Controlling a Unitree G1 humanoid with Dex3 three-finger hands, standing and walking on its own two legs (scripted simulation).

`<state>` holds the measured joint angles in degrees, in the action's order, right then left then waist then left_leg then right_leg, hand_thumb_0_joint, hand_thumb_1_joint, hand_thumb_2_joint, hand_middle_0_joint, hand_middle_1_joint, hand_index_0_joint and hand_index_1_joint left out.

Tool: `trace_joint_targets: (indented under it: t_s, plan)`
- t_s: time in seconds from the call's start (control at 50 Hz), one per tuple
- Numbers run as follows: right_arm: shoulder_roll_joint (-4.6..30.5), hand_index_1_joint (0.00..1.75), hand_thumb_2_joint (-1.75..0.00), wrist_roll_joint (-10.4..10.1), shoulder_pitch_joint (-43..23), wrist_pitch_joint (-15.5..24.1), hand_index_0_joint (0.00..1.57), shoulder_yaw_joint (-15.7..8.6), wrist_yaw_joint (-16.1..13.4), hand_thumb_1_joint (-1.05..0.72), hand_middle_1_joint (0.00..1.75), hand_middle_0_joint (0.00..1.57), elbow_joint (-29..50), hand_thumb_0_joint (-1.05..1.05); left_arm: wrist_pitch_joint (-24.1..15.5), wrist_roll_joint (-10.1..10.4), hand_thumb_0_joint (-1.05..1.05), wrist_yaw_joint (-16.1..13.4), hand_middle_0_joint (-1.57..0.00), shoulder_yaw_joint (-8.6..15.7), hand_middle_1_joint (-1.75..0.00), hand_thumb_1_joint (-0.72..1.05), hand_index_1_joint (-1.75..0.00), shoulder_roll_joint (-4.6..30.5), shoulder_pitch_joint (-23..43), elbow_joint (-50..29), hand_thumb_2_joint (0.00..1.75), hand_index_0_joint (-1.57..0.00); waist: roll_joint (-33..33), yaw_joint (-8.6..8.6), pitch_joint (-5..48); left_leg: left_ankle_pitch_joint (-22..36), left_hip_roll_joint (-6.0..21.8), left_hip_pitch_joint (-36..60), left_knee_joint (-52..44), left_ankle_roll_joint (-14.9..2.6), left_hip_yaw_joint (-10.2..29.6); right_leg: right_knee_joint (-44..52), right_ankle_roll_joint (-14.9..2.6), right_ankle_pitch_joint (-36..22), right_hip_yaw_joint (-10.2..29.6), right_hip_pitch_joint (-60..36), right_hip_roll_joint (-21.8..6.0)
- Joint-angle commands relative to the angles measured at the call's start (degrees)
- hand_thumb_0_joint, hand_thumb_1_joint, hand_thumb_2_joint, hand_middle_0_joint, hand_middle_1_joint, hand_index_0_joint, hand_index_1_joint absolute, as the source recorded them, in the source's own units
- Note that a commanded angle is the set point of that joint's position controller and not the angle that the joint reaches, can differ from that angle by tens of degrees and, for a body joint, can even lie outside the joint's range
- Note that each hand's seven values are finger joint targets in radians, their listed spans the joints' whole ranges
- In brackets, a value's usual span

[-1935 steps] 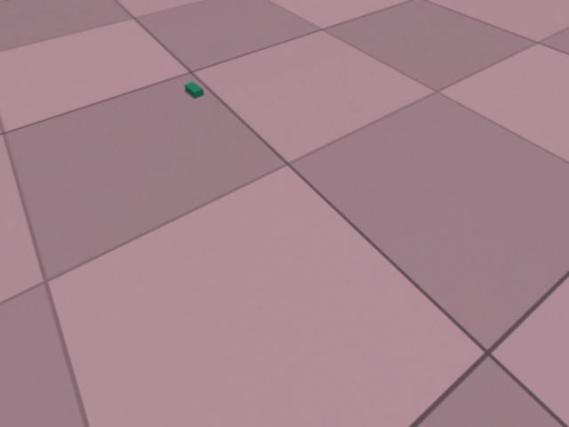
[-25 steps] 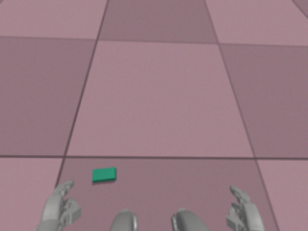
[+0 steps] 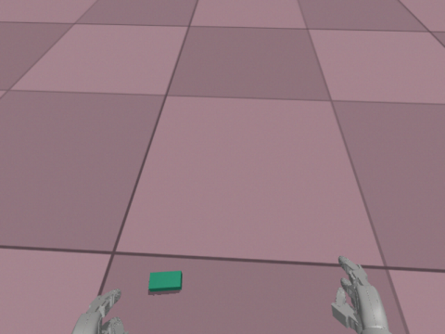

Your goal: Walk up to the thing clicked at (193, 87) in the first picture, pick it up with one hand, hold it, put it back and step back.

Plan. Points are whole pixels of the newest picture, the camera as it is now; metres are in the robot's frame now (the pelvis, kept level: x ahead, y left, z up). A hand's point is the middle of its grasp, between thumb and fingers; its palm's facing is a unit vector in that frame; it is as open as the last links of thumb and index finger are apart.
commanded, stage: home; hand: left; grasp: from above
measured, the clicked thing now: (165, 281) +0.46 +0.24 -0.70
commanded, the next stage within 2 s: stand in 1.74 s
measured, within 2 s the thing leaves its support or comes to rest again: neither
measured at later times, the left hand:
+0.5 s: hand out of the picture +0.16 +0.18 -0.05, palm faces +0.03 -0.98 -0.20, open 7.4 cm
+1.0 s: hand out of the picture +0.16 +0.18 -0.05, palm faces +0.03 -0.98 -0.20, open 7.4 cm
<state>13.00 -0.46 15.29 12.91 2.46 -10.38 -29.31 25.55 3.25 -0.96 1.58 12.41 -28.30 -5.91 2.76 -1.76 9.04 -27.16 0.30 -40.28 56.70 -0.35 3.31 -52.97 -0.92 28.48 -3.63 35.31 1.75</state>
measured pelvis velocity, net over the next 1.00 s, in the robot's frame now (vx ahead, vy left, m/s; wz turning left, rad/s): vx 0.00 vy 0.01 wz -0.01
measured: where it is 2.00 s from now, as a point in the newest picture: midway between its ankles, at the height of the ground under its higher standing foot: outside the picture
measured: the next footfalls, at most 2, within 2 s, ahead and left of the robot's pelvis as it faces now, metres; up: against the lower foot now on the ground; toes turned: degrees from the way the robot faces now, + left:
none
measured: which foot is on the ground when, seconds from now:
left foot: down 0.00-1.00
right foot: down 0.00-1.00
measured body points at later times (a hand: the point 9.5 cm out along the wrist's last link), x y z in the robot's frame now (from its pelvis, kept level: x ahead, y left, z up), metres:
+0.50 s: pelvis +0.00 +0.01 +0.00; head +0.02 +0.01 +0.45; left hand +0.16 +0.23 -0.03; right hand +0.15 -0.24 -0.07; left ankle +0.01 +0.11 -0.68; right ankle -0.02 -0.11 -0.68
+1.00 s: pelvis +0.00 +0.01 +0.00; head +0.03 +0.01 +0.45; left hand +0.16 +0.23 -0.03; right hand +0.16 -0.24 -0.07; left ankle +0.01 +0.11 -0.68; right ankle -0.02 -0.11 -0.68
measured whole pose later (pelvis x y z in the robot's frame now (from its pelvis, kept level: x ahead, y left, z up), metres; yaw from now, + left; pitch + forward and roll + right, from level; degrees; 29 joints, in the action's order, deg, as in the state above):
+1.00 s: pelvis +0.00 +0.01 +0.00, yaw -1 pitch +11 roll -3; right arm 13.1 -0.5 16.6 13.1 2.0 -10.0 -30.5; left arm 25.0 3.3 -0.9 1.3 13.0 -28.4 -6.3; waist 3.0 -1.9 8.7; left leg -27.6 0.3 -40.2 57.3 -0.8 2.3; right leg -53.6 -0.4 28.6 -2.6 35.5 1.7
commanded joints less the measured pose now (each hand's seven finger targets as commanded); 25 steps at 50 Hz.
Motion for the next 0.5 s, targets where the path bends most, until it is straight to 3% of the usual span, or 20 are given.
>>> trace_joint_targets:
  t_s: [0.0,0.1,0.26,0.48]
  plan:
    - [6.9,0.30,-0.90,0.2,-1.7,3.2,0.20,-3.1,-0.7,-0.90,0.30,0.20,8.2,0.00,-3.6,-0.7,0.00,-0.4,-0.20,3.8,-0.30,0.90,-0.30,6.4,0.5,-11.7,0.90,-0.20,0.8,-0.60,6.4,14.8,-0.8,9.2,-7.7,-0.92,-0.7,8.3,0.49,-15.9,1.1,-1.9,0.0]
    - [6.8,0.30,-0.90,0.1,-2.1,3.2,0.20,-2.8,-0.8,-0.90,0.30,0.20,7.9,0.00,-3.7,-0.7,0.00,-0.5,-0.20,3.1,-0.30,0.90,-0.30,6.3,1.4,-11.2,0.90,-0.20,0.2,-0.73,4.7,13.5,-0.6,8.7,-8.2,-1.06,-0.5,8.6,0.51,-14.5,0.9,-1.4,0.1]
    - [7.0,0.30,-0.90,0.0,-1.9,3.1,0.20,-3.1,-0.7,-0.90,0.30,0.20,7.8,0.00,-3.4,-0.2,0.00,-0.6,-0.20,3.7,-0.30,0.90,-0.30,6.6,-0.1,-10.6,0.90,-0.20,-0.7,-0.52,6.7,17.4,-0.5,9.2,-7.3,-1.11,-0.3,8.0,0.62,-18.1,0.8,-2.6,0.2]
    - [6.9,0.30,-0.90,0.0,-2.1,3.0,0.20,-3.2,-0.6,-0.90,0.30,0.20,8.0,0.00,-3.1,-0.4,0.00,-0.5,-0.20,3.3,-0.30,0.90,-0.30,6.4,1.0,-10.4,0.90,-0.20,-0.3,-0.45,4.0,12.8,-0.3,7.6,-8.6,-0.86,0.0,8.2,0.54,-13.4,0.5,-0.8,0.3]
